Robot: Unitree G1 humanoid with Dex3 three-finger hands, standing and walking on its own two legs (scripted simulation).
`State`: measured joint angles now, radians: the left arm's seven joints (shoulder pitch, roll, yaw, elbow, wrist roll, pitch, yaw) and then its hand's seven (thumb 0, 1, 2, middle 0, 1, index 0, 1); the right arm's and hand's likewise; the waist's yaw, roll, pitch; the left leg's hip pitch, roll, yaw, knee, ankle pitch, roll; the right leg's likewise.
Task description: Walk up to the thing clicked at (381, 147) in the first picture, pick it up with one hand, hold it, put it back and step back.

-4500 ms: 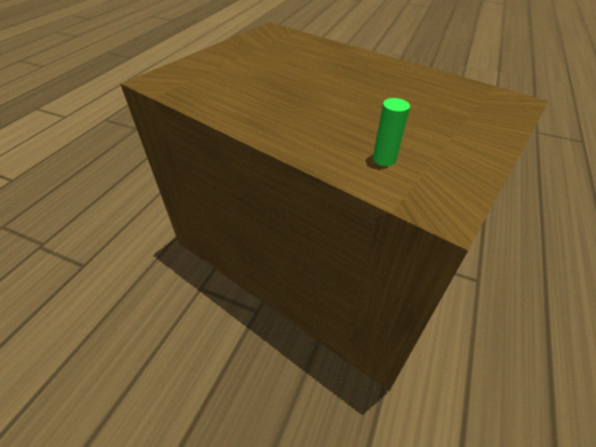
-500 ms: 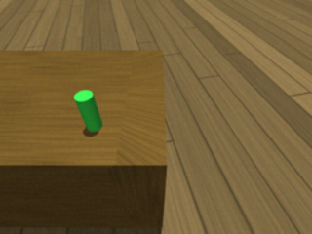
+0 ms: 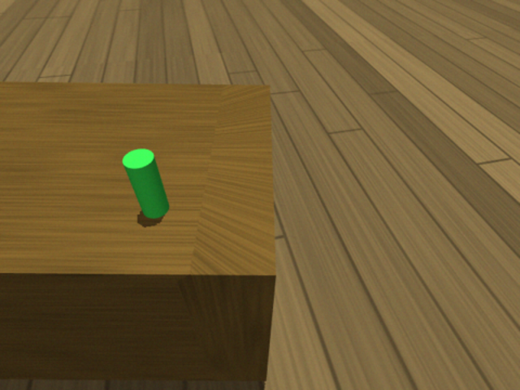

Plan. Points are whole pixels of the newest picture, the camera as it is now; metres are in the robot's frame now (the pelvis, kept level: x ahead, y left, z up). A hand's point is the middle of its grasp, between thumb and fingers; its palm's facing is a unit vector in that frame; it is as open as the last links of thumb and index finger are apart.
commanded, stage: stand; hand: left
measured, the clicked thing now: (148, 185) +0.49 +0.23 +0.04
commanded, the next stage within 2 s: rise first in 1.80 s
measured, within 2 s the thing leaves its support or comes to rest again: neither
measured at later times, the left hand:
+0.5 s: hand out of the picture +0.07 +0.26 -0.16, palm faces -0.03 -0.94 -0.35, open 7.4 cm
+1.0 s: hand out of the picture +0.08 +0.26 -0.16, palm faces -0.03 -0.94 -0.35, open 7.4 cm
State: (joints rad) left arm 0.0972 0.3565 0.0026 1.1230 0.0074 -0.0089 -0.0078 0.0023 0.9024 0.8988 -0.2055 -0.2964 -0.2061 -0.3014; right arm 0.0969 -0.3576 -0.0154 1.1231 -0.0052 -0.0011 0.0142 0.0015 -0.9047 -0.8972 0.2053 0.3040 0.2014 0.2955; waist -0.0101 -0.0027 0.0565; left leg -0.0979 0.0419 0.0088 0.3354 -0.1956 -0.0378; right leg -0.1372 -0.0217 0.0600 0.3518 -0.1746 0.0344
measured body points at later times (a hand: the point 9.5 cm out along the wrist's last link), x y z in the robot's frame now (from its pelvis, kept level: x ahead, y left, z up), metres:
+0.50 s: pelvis +0.00 +0.00 +0.00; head +0.01 +0.00 +0.45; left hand +0.07 +0.31 -0.13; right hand +0.07 -0.30 -0.13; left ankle -0.01 +0.14 -0.75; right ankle +0.01 -0.14 -0.75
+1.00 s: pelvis +0.00 +0.00 +0.00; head +0.01 +0.00 +0.45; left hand +0.08 +0.31 -0.13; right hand +0.08 -0.30 -0.13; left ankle -0.01 +0.14 -0.75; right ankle +0.01 -0.14 -0.75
